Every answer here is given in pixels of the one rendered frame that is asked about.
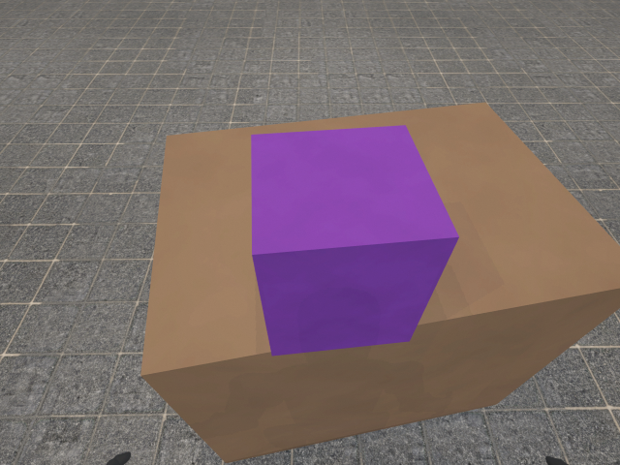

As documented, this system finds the carton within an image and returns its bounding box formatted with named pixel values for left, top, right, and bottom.
left=251, top=125, right=459, bottom=356

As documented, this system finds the pedestal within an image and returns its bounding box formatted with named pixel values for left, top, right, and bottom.
left=140, top=103, right=620, bottom=463

